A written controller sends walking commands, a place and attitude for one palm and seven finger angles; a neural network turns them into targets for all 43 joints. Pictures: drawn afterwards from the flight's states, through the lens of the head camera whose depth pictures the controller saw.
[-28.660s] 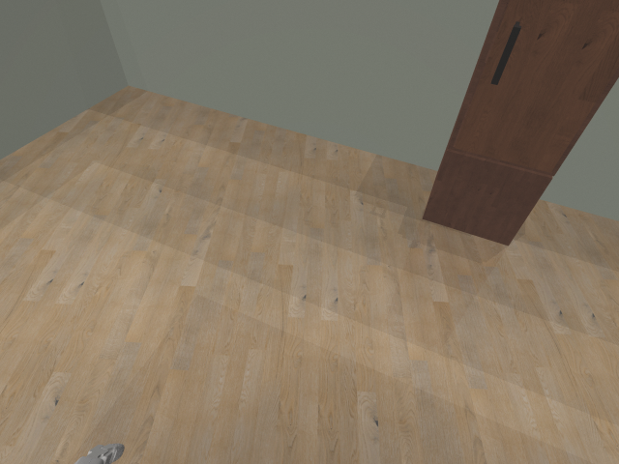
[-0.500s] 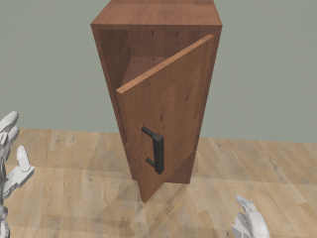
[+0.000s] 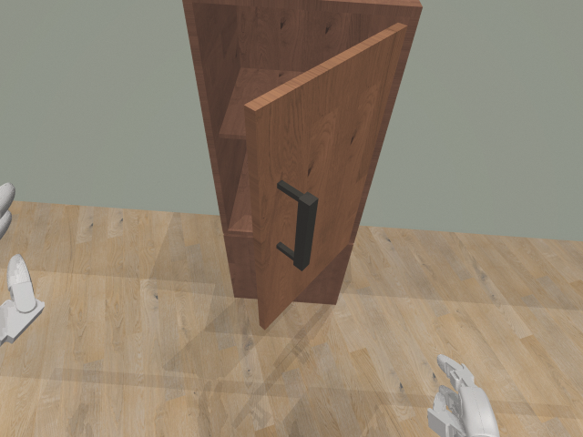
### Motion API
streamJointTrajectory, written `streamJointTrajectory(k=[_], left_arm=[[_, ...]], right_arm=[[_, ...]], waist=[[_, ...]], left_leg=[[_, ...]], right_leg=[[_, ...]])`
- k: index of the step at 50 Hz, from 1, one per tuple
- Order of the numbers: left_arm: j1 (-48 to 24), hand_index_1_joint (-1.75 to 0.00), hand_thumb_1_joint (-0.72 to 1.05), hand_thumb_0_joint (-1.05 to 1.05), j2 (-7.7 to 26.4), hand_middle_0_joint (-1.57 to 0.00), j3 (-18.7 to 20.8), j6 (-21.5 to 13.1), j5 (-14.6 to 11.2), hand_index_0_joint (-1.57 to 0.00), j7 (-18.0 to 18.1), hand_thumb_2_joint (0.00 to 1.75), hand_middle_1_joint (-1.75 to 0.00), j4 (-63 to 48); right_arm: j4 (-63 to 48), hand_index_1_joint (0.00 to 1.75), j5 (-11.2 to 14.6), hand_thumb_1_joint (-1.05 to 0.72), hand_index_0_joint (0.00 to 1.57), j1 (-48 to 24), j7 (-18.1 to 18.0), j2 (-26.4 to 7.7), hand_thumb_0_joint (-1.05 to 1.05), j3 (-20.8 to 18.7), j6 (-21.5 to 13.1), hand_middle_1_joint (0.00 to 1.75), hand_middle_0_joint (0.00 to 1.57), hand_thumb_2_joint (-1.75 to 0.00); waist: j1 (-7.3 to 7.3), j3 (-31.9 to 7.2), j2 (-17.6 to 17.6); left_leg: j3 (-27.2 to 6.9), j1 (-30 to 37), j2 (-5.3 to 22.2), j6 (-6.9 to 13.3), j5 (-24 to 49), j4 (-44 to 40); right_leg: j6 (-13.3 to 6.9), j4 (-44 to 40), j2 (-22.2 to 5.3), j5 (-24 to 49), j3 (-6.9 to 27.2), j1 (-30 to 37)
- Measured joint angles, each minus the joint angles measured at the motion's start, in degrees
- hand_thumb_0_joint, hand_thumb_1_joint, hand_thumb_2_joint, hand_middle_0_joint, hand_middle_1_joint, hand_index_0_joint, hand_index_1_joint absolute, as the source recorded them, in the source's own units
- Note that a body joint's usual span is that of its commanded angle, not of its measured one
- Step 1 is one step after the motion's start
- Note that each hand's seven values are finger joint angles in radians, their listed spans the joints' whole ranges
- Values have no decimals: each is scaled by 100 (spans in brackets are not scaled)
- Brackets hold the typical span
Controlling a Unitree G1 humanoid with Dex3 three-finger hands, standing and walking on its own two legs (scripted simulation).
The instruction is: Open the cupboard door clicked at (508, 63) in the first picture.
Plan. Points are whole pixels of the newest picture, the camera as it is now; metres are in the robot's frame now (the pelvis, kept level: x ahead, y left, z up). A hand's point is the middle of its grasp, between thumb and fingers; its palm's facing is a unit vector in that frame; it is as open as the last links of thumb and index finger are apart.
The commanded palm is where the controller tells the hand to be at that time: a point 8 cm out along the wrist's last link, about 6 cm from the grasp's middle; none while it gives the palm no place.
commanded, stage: step back with the hand held close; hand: left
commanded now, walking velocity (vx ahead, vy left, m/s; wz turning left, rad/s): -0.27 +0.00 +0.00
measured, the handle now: (294, 228) +0.42 +0.03 +0.04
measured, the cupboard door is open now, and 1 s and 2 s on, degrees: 52 52 52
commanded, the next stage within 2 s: stop stepping back and stand still in 0.54 s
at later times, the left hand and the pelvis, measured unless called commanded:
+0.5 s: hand out of the picture +0.12 +0.28 +0.19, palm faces +0.45 -0.79 -0.41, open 7.4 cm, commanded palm +0.06 +0.31 +0.19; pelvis -0.08 +0.01 +0.01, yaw +0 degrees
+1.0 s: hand out of the picture +0.01 +0.24 +0.17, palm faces +0.30 -0.81 -0.51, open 7.4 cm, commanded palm -0.03 +0.29 +0.19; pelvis -0.19 +0.00 +0.00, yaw -4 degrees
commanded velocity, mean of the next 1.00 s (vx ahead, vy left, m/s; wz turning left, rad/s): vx -0.13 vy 0.02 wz -0.02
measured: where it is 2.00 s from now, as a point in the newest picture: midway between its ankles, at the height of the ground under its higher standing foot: outside the picture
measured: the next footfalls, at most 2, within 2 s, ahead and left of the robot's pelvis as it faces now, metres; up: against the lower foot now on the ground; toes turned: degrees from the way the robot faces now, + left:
right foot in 0.60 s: -0.24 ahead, -0.12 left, -0.01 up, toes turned -5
right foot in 0.94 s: -0.14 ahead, -0.04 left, +0.00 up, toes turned -3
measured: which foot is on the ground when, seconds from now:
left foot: down 0.00-0.92, up 0.94-1.00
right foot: down 0.00-0.26, up 0.28-0.58, down 0.60-0.72, up 0.74-0.92, down 0.94-1.00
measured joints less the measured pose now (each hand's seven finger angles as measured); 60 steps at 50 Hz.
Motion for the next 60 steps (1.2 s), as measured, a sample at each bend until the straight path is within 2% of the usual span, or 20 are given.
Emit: streamJointTrajectory(k=[5, 9, 13, 17, 20, 26, 29, 30, 33, 35, 36, 38, 40, 45, 48, 50, 52, 56, 59, 60], left_arm=[[-76, -30, 88, 2, -101, -21, 41, -96, 72, -21, 17, 90, -30, -75], [-81, -30, 88, 2, -152, -21, -33, -176, -2, -21, 109, 90, -30, -278], [-185, -30, 88, 2, -55, -21, -85, -196, -53, -21, 157, 90, -30, -395], [-366, -30, 88, 2, 180, -21, 115, -162, 22, -21, 140, 90, -30, -357], [-242, -30, 88, 2, 357, -21, 350, -197, -74, -21, 178, 90, -30, -441], [-35, -30, 89, 2, 163, -21, 173, -104, -283, -21, 189, 90, -30, -596], [-68, -30, 89, 2, 212, -21, 94, -128, -362, -21, 122, 90, -30, -595], [-44, -30, 89, 2, 322, -21, 174, -165, -385, -20, 116, 90, -30, -647], [-145, -30, 89, 2, 296, -21, -32, -267, -326, -21, -31, 90, -30, -522], [-70, -30, 88, 2, 445, -21, 6, -232, -305, -21, -103, 90, -30, -539], [-11, -30, 88, 2, 462, -21, 54, -166, -324, -21, -124, 90, -30, -564], [-109, -30, 88, 2, 479, -21, 121, -14, -351, -21, -142, 90, -30, -454], [-404, -31, 88, 2, 434, -21, 87, 45, -364, -21, -124, 90, -30, -168], [-112, -30, 88, 2, 436, -21, 192, 199, -322, -21, -35, 90, -30, 54], [462, -30, 89, 2, 485, -21, 237, 206, -254, -21, -47, 90, -30, -344], [658, -30, 89, 2, 363, -21, 136, 189, -212, -21, -131, 90, -30, -572], [572, -30, 88, 2, 243, -21, 29, 67, -128, -21, -160, 90, -30, -483], [-72, -31, 88, 2, 32, -21, -42, -52, -1, -21, -2, 90, -30, 76], [-480, -30, 88, 2, -158, -21, -118, -27, 4, -21, 149, 90, -30, 287], [-565, -30, 88, 2, -176, -21, -120, -35, -10, -21, 173, 90, -30, 328]], right_arm=[[94, 30, -37, -90, 21, 74, 40, 25, 1, 13, -108, 30, 21, -90], [263, 30, -64, -90, 21, 65, 74, -3, 1, -2, -150, 30, 21, -90], [364, 30, -59, -90, 21, 13, 29, -27, 1, -5, -108, 30, 21, -90], [436, 30, -134, -91, 21, 7, 6, 121, 1, -97, -271, 30, 21, -90], [544, 30, -116, -91, 21, 52, 111, 306, 1, -55, -360, 30, 21, -90], [606, 30, -145, -90, 21, -64, 223, 432, 1, 69, -536, 30, 21, -90], [525, 30, -185, -90, 21, -317, 263, 412, 1, 113, -548, 30, 21, -90], [482, 30, -178, -90, 21, -454, 266, 419, 1, 147, -532, 30, 21, -90], [724, 30, -177, -90, 21, -620, 174, 259, 1, 166, -461, 30, 21, -90], [780, 30, -116, -90, 21, -419, 109, 277, 1, 211, -397, 30, 21, -90], [746, 30, -82, -90, 21, -303, 77, 252, 1, 233, -366, 30, 21, -90], [715, 30, -68, -90, 21, -201, 48, 227, 1, 163, -398, 30, 21, -90], [703, 30, -55, -91, 21, -154, 52, 201, 1, 110, -526, 30, 21, -90], [495, 30, -130, -91, 21, 160, 114, 169, 1, 71, -523, 30, 21, -90], [389, 30, -109, -90, 21, 310, 147, 93, 1, -22, -391, 30, 21, -90], [642, 30, -152, -91, 21, 374, 152, 29, 1, -74, -244, 30, 21, -90], [913, 30, -161, -91, 21, 503, 114, 39, 1, -72, -141, 30, 21, -90], [1016, 30, -168, -91, 21, 710, -72, 68, 2, -36, -288, 30, 21, -90], [825, 30, -173, -91, 21, 694, -175, -132, 2, -56, -522, 30, 21, -90], [809, 30, -171, -91, 21, 604, -186, -136, 2, -82, -572, 30, 21, -90]], waist=[[48, 55, 24], [45, 46, -19], [-33, 134, -96], [-149, 225, 102], [-100, 20, 67], [67, -443, -16], [183, -469, -157], [276, -426, -351], [320, -185, -80], [255, -241, -245], [206, -301, -248], [14, -343, -239], [-162, -228, -257], [-418, -231, -238], [-304, -288, -349], [-92, -423, -422], [55, -669, -500], [113, -942, -560], [-34, -870, -217], [-112, -782, -170]], left_leg=[[-62, -279, 33, -1, -312, 425], [-139, -557, 3, -177, -951, 797], [-107, -633, 3, -69, -355, 695], [-271, -640, 162, 132, 480, 290], [-293, -647, 274, 77, 730, -205], [-124, -763, 376, -91, 1501, -1355], [96, -1015, 320, -244, 1798, -1524], [240, -1237, 233, -307, 1640, -1218], [-57, -1537, 266, -441, 14, 228], [-15, -1197, 89, -432, 62, 437], [-25, -873, 69, -371, 744, 232], [-69, -554, 19, -10, 682, -83], [-132, -361, -65, 71, 752, -348], [-220, -114, -90, -265, 661, -1098], [-141, -913, -234, -475, -641, 538], [-166, -1448, -269, -565, -739, 2424], [-80, -1470, -86, -552, -643, 3222], [29, -382, 315, -306, -1004, 1851], [-74, 746, 468, -130, -1269, 6], [-122, 804, 442, -226, -1051, -188]], right_leg=[[-34, 204, 37, -12, -44, -155], [-54, 207, 35, 96, -68, -292], [-7, 435, 14, -163, -72, -462], [-9, 2675, 445, -1273, 174, -828], [-29, 3218, 553, -1598, 161, -502], [-219, 1364, 458, -2145, -136, 880], [-464, -281, 328, -1712, -128, 1520], [-468, -708, 134, -1501, 60, 1621], [-130, -515, 293, -1638, 183, 1667], [-71, -308, 182, -1638, 186, 1719], [-34, 6, 166, -1632, 65, 1638], [-13, 1088, 183, -1788, 4, 1185], [-78, 1869, 285, -2149, 179, 761], [-275, 1064, 376, -2126, -247, 495], [-533, 242, 219, -1304, -341, 438], [-558, 292, 105, -594, -318, 222], [-489, 169, 32, -612, -338, 160], [-468, -102, -110, -571, -480, 76], [-376, 160, -117, -332, -684, -102], [-327, 398, -151, -456, -680, -206]])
